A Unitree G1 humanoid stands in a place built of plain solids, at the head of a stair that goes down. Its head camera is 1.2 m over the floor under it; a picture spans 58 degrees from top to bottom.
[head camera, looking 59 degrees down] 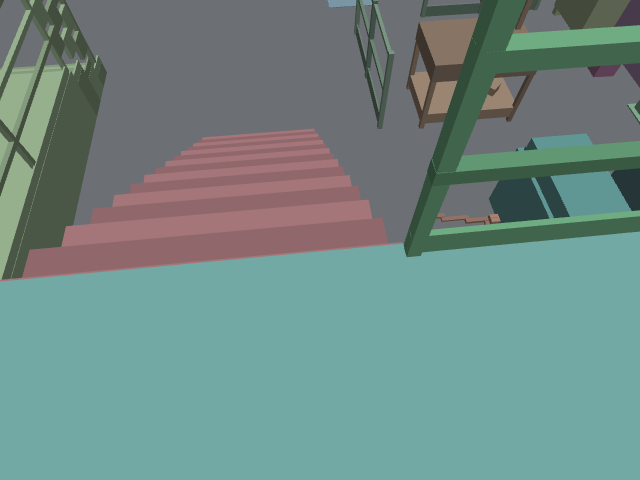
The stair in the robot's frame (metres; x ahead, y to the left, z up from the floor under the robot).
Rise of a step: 0.18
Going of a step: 0.22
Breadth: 1.32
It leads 6 degrees to the left of straight ahead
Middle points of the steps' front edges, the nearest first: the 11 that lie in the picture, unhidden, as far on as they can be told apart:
0.64 0.39 0.00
0.86 0.41 -0.18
1.08 0.44 -0.36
1.30 0.46 -0.54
1.52 0.48 -0.72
1.74 0.51 -0.90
1.95 0.53 -1.08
2.17 0.55 -1.26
2.39 0.58 -1.44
2.61 0.60 -1.62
2.83 0.63 -1.80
